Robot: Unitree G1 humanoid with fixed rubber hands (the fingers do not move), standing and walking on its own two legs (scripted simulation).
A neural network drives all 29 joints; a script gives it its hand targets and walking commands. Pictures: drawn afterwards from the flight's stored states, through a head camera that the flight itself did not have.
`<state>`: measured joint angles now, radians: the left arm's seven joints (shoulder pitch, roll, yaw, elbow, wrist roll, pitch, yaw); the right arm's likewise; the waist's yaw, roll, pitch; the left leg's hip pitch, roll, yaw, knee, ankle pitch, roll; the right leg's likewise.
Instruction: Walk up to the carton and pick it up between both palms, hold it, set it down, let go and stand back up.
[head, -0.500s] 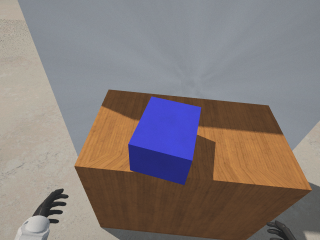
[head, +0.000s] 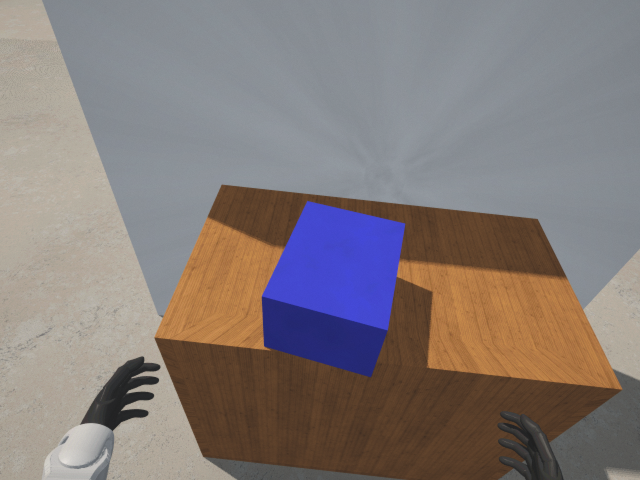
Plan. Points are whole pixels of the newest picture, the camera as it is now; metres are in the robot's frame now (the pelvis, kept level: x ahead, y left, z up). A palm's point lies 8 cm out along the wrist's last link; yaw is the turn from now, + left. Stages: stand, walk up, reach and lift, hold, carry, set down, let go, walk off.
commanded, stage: reach and lift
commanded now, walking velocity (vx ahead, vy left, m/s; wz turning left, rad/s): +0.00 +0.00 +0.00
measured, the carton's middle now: (336, 283) +0.48 +0.00 -0.07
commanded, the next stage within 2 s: none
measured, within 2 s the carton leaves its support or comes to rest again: neither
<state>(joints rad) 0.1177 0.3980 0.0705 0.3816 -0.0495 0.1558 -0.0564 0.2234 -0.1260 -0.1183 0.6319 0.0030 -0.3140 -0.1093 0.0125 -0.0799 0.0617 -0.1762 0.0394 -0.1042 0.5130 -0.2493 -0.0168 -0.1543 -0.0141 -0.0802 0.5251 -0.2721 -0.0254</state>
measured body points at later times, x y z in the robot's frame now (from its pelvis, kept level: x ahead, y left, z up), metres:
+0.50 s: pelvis +0.01 +0.00 +0.00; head +0.00 +0.03 +0.45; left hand +0.24 +0.27 +0.00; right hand +0.20 -0.17 -0.02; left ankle +0.03 +0.17 -0.73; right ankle +0.02 -0.11 -0.73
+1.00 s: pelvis +0.03 +0.00 +0.00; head +0.03 +0.02 +0.45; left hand +0.30 +0.25 +0.03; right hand +0.27 -0.16 +0.01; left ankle +0.03 +0.17 -0.73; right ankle +0.02 -0.11 -0.73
